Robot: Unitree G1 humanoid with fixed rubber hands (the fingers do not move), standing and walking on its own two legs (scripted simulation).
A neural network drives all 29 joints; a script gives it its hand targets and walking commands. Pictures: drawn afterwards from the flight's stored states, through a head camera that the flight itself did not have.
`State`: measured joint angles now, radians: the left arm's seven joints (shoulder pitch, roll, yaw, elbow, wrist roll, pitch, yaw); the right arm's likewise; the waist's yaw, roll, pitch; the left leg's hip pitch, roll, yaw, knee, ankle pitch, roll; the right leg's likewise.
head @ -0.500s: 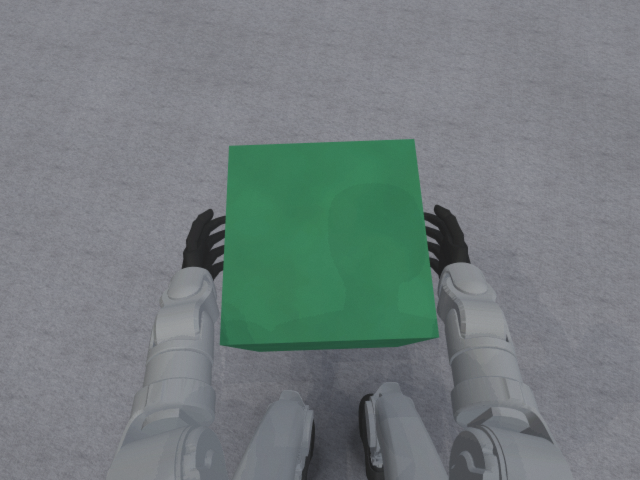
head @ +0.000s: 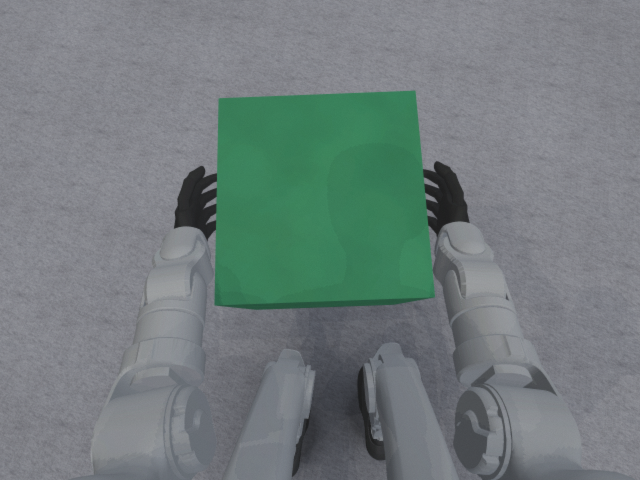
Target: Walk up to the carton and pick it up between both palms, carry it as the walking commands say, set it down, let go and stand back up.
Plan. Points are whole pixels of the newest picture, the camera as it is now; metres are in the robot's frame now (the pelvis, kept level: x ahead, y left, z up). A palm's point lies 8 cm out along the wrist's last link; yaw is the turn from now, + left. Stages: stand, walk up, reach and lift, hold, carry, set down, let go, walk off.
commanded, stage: set down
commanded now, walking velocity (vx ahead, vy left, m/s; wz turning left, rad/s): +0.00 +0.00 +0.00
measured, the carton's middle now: (321, 219) +0.45 +0.03 -0.14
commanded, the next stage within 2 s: none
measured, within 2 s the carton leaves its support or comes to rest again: neither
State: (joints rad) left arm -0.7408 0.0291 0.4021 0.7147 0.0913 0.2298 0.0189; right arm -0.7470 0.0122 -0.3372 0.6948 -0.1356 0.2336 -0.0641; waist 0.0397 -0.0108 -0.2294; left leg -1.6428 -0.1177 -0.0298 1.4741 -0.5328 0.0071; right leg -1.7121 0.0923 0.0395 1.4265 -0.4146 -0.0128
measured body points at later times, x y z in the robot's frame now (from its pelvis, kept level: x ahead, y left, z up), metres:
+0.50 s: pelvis -0.02 +0.00 -0.08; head +0.25 +0.00 +0.28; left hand +0.45 +0.20 -0.17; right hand +0.46 -0.14 -0.18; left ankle +0.05 +0.10 -0.55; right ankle +0.10 -0.10 -0.55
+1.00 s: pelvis -0.04 +0.00 -0.14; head +0.28 +0.01 +0.18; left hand +0.48 +0.20 -0.26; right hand +0.49 -0.13 -0.27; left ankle +0.05 +0.10 -0.55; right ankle +0.09 -0.10 -0.55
